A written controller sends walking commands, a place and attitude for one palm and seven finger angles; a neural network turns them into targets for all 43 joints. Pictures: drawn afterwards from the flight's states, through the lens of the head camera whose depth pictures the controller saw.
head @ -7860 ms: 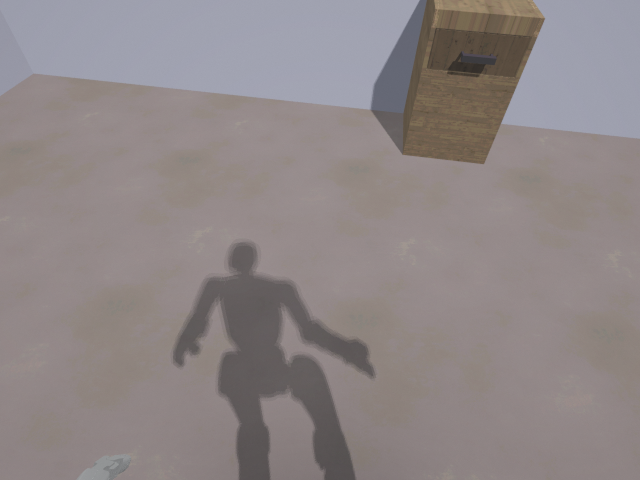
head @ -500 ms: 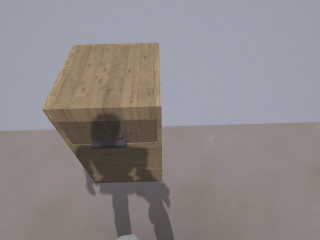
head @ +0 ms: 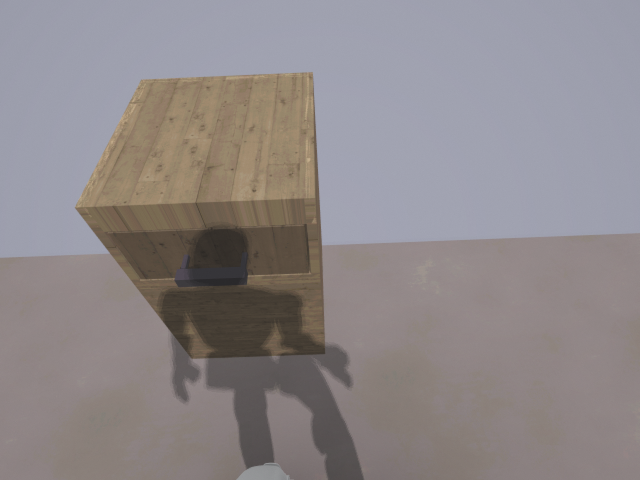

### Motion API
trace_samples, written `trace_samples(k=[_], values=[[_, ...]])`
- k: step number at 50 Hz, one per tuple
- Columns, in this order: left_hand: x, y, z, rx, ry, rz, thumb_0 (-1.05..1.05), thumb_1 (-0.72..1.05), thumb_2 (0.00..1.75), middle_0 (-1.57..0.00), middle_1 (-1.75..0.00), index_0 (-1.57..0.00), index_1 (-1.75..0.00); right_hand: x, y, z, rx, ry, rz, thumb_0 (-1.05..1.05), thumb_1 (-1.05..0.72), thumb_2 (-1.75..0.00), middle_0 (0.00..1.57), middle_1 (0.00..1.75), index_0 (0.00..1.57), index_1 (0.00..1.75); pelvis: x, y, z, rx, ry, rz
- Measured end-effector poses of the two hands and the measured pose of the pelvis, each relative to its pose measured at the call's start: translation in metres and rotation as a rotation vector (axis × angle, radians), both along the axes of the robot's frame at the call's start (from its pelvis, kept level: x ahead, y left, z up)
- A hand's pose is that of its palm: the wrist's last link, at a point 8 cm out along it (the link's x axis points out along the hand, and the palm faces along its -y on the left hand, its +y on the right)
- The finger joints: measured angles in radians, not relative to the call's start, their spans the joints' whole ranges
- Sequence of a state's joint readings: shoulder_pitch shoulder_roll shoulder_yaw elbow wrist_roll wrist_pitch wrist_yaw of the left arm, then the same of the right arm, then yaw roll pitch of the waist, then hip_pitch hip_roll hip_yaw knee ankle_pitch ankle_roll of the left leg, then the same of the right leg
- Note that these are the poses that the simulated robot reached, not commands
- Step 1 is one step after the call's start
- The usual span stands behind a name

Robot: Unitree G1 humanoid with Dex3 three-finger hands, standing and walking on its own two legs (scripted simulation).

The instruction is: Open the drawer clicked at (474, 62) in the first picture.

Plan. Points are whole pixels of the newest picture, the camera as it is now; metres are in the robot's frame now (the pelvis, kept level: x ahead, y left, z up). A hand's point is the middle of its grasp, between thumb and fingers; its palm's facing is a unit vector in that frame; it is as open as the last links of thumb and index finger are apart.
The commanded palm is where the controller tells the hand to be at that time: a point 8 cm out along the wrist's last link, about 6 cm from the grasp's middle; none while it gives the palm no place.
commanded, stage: come to a stop and stand still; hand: left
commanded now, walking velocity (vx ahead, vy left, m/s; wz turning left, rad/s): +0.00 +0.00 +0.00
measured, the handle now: (213, 267) +0.52 +0.27 -0.19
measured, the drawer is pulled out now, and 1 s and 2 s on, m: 0.00 0.00 0.00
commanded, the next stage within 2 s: look again from close up in 1.20 s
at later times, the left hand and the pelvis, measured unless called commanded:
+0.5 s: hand out of the picture -0.02 +0.16 -0.15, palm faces +0.02 -0.98 -0.22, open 7.4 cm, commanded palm none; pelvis -0.01 -0.03 +0.02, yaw +1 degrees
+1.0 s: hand out of the picture +0.02 +0.14 -0.16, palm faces +0.04 -0.98 -0.19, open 7.4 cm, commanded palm none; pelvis +0.03 -0.02 +0.02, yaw +0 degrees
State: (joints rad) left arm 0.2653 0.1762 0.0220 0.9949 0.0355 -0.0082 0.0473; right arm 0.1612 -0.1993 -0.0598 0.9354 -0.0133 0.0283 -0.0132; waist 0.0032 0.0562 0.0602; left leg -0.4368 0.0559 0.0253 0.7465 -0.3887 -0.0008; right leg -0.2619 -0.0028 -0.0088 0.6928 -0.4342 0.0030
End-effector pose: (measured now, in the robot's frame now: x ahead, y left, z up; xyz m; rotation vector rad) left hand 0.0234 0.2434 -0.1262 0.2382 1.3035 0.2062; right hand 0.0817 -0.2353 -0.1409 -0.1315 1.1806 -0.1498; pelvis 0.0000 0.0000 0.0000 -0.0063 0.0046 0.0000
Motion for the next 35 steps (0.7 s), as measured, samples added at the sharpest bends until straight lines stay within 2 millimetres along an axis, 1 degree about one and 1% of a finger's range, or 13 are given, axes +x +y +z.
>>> trace_samples(k=[3, 6, 9, 12, 16, 19, 22, 25, 28, 31, 35], values=[[-0.001, -0.008, -0.003, -0.012, -0.044, -0.004, 0.01, 0.91, 0.9, -0.2, -0.29, -0.2, -0.3, -0.017, -0.007, 0.0, -0.01, 0.0, -0.02, 0.01, -0.91, -0.9, 0.2, 0.3, 0.2, 0.3, -0.001, -0.003, -0.002, 0.0, -0.037, 0.004], [0.002, -0.017, -0.008, -0.039, -0.07, 0.0, 0.01, 0.9, 0.9, -0.2, -0.29, -0.2, -0.3, -0.037, -0.009, 0.004, -0.018, 0.003, -0.028, 0.01, -0.91, -0.9, 0.2, 0.3, 0.2, 0.3, -0.003, -0.007, -0.002, 0.01, -0.064, 0.005], [0.002, -0.028, -0.005, -0.061, -0.093, -0.003, 0.01, 0.91, 0.9, -0.2, -0.29, -0.2, -0.3, -0.059, -0.01, 0.005, -0.009, 0.045, -0.023, 0.01, -0.91, -0.9, 0.2, 0.3, 0.2, 0.3, -0.009, -0.012, 0.003, 0.004, -0.067, 0.013], [-0.006, -0.033, 0.002, -0.063, -0.092, -0.013, 0.01, 0.92, 0.9, -0.2, -0.3, -0.2, -0.3, -0.078, -0.008, 0.006, 0.012, 0.097, -0.02, 0.01, -0.91, -0.9, 0.2, 0.3, 0.2, 0.3, -0.016, -0.018, 0.008, 0.005, -0.056, 0.012], [-0.022, -0.036, 0.004, -0.067, -0.031, -0.022, 0.01, 0.92, 0.9, -0.2, -0.3, -0.2, -0.3, -0.103, -0.006, 0.007, 0.028, 0.151, -0.033, 0.01, -0.91, -0.9, 0.2, 0.3, 0.2, 0.3, -0.021, -0.021, 0.012, 0.007, -0.036, 0.009], [-0.032, -0.036, 0.005, -0.065, 0.009, -0.013, 0.01, 0.91, 0.9, -0.2, -0.3, -0.2, -0.3, -0.121, -0.005, 0.006, 0.036, 0.205, -0.04, 0.01, -0.91, -0.9, 0.2, 0.3, 0.2, 0.3, -0.02, -0.023, 0.013, 0.006, -0.027, 0.01], [-0.039, -0.038, 0.005, -0.066, 0.036, 0.004, 0.01, 0.91, 0.9, -0.2, -0.3, -0.2, -0.3, -0.133, -0.004, 0.006, 0.04, 0.255, -0.042, 0.01, -0.91, -0.9, 0.2, 0.3, 0.2, 0.3, -0.016, -0.025, 0.014, 0.006, -0.023, 0.012], [-0.044, -0.04, 0.005, -0.072, 0.06, 0.019, 0.01, 0.91, 0.9, -0.2, -0.29, -0.2, -0.3, -0.137, -0.004, 0.008, 0.04, 0.286, -0.044, 0.01, -0.91, -0.9, 0.2, 0.3, 0.2, 0.3, -0.01, -0.025, 0.015, 0.008, -0.022, 0.013], [-0.044, -0.044, 0.004, -0.083, 0.077, 0.03, 0.01, 0.91, 0.9, -0.2, -0.29, -0.2, -0.3, -0.133, -0.003, 0.009, 0.039, 0.295, -0.041, 0.01, -0.91, -0.9, 0.2, 0.3, 0.2, 0.3, -0.004, -0.025, 0.017, 0.009, -0.022, 0.013], [-0.042, -0.049, 0.003, -0.096, 0.087, 0.037, 0.01, 0.91, 0.9, -0.2, -0.29, -0.2, -0.3, -0.121, -0.001, 0.01, 0.037, 0.287, -0.033, 0.01, -0.91, -0.9, 0.2, 0.3, 0.2, 0.3, 0.002, -0.025, 0.018, 0.01, -0.021, 0.013], [-0.036, -0.055, 0.002, -0.111, 0.09, 0.042, 0.01, 0.91, 0.9, -0.2, -0.29, -0.2, -0.3, -0.099, 0.0, 0.01, 0.034, 0.254, -0.022, 0.01, -0.91, -0.9, 0.2, 0.3, 0.2, 0.3, 0.01, -0.024, 0.018, 0.012, -0.021, 0.011]])
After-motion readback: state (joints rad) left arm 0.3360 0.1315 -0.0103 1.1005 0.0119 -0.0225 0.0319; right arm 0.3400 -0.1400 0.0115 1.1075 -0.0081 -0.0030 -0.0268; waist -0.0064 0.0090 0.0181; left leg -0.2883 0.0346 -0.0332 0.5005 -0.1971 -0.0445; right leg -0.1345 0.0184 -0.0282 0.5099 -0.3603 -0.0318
